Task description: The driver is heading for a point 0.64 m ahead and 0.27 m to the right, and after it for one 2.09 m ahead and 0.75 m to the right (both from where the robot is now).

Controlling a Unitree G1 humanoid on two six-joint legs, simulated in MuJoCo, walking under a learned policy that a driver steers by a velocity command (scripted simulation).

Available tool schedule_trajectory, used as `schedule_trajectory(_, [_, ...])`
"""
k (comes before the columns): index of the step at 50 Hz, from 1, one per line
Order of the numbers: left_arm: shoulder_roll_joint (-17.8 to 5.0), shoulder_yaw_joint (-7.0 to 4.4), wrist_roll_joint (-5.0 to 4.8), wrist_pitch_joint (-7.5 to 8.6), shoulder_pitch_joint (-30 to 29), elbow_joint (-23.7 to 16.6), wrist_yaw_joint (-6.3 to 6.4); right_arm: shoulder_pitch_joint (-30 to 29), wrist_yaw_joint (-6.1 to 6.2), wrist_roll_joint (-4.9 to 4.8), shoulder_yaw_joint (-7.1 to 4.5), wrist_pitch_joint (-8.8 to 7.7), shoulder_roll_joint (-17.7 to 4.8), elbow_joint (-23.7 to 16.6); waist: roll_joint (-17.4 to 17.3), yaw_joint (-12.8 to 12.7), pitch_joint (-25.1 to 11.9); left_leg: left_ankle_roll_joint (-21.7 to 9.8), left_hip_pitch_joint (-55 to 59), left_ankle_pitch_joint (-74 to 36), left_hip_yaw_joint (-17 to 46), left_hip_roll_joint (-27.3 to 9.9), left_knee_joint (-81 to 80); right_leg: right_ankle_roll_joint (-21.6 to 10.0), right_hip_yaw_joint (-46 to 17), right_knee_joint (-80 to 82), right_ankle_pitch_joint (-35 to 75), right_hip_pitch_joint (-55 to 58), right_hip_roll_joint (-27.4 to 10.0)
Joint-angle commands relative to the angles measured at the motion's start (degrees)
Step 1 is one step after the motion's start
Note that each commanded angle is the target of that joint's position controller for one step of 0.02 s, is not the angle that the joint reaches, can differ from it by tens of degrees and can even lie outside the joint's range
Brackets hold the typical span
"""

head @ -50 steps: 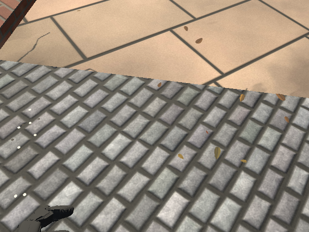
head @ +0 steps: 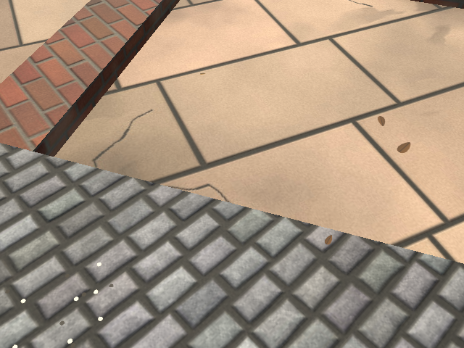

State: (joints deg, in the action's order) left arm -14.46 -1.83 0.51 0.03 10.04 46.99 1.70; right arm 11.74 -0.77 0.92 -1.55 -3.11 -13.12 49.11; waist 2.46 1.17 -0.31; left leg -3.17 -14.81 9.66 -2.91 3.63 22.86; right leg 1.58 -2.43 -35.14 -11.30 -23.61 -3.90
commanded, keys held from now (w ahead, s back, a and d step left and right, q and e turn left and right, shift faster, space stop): no key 0.88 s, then w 0.12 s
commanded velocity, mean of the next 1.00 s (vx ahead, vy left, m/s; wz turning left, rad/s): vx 0.03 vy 0.00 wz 0.00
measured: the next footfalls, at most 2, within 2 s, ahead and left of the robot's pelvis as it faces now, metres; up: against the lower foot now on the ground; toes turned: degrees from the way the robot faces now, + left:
right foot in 0.02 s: +0.09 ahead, -0.14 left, +0.00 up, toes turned +0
left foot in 1.62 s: +0.43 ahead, +0.06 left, +0.00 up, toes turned +1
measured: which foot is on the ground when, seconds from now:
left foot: down 0.00-1.00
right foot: up 0.00-0.00, down 0.02-1.00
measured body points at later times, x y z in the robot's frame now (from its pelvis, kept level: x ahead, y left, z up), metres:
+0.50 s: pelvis +0.04 -0.02 +0.00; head +0.05 -0.02 +0.45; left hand +0.12 +0.23 -0.14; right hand +0.10 -0.28 -0.15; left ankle +0.02 +0.09 -0.74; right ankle +0.05 -0.14 -0.74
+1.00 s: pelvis +0.04 -0.02 +0.00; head +0.04 -0.02 +0.44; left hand +0.07 +0.23 -0.16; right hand +0.05 -0.26 -0.16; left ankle +0.02 +0.09 -0.74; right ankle +0.04 -0.14 -0.73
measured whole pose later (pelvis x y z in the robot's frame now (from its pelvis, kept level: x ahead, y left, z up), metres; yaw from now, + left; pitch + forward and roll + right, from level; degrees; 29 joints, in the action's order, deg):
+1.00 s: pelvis +0.04 -0.02 +0.00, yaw -1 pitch -2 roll +0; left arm -11.1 -2.4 -0.5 0.3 14.0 63.2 2.4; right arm 15.7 2.2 -0.9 -2.2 -0.7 -11.1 63.2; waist -0.1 0.3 0.8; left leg -1.6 -10.4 18.6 -1.9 0.4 29.9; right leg -1.2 0.3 -36.3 -22.8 -15.5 -0.6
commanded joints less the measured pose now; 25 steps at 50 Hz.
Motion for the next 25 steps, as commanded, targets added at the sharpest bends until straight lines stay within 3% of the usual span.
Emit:
schedule_trajectory(1, [-5.4,-1.58,0.83,0.16,3.7,-1.7,0.33,-1.7,0.36,-0.70,-0.75,-0.25,-5.8,-2.0,-5.5,-3.0,-3.1,-5.1,-4.2,-0.1,9.8,-11.6,-4.6,-2.1,-0.2,10.1,7.9,14.3,-0.4])
schedule_trajectory(2, [-7.4,-1.87,0.99,0.30,3.8,-2.2,0.60,-0.1,0.46,-0.01,-0.34,-0.30,-4.9,-1.6,-2.8,-1.9,-3.1,-2.6,-5.4,5.0,8.7,-9.0,-1.9,-3.3,-3.8,10.9,15.1,16.7,-4.1])
schedule_trajectory(3, [-11.0,-2.74,0.17,0.11,1.5,-2.1,0.82,5.2,0.42,0.27,-0.60,-0.50,-4.7,-0.6,4.7,2.6,-2.4,-0.6,-7.2,9.2,5.4,-4.6,-1.6,-5.3,-4.7,9.4,13.4,16.7,-5.5])
schedule_trajectory(4, [-7.4,-2.34,-0.23,0.10,0.8,-1.6,0.38,3.6,0.89,0.41,-0.47,-0.06,-4.8,-0.1,6.0,0.8,-2.1,0.8,-2.2,7.5,2.9,-3.6,-0.7,-5.2,-4.1,11.1,2.7,11.1,-3.6])
schedule_trajectory(5, [-4.8,-1.69,0.02,0.28,0.4,-1.5,0.07,1.2,1.24,0.11,-0.82,0.49,-6.1,-0.1,3.9,-0.3,-0.2,1.0,-1.3,6.2,3.0,-3.7,-0.1,-4.1,-3.4,11.9,-0.6,8.7,-2.1])
schedule_trajectory(6, [-4.5,-1.56,0.33,0.58,-0.1,-1.2,-0.08,0.2,1.69,-0.17,-0.81,1.02,-5.6,0.0,3.3,-0.2,0.1,0.7,-0.6,4.7,3.2,-4.2,0.3,-3.2,-2.7,11.6,0.7,8.1,-1.5])
schedule_trajectory(9, [-4.7,-1.64,0.03,1.53,0.9,0.3,-0.13,0.7,1.99,-0.07,-0.96,1.73,-5.6,1.1,2.0,-0.6,-0.8,0.3,0.8,0.0,3.9,-4.9,1.0,-2.7,-1.6,9.8,6.9,10.1,-0.7])
schedule_trajectory(13, [-4.7,-1.68,-0.25,1.50,1.1,2.0,0.17,0.4,2.00,-0.54,-1.11,1.75,-5.2,2.9,-0.1,-1.0,-1.8,0.6,2.3,-4.6,3.7,-5.1,2.0,-2.9,-0.9,8.3,11.7,12.1,-0.2])
schedule_trajectory(25, [-3.6,-1.72,-0.39,0.60,1.0,7.3,0.60,0.9,2.79,-0.79,-1.30,2.73,-4.8,8.0,-2.5,-1.0,0.3,1.1,3.5,-4.7,3.6,-5.4,1.5,-2.9,0.3,8.9,10.5,12.6,1.3])
Velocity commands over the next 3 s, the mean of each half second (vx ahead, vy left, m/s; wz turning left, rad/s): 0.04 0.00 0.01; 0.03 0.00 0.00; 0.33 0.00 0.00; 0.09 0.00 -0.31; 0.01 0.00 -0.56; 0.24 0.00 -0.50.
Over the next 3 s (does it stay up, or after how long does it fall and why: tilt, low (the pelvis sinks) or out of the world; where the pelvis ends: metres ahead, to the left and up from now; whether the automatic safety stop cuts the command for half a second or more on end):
stays up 0.47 -0.12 0.00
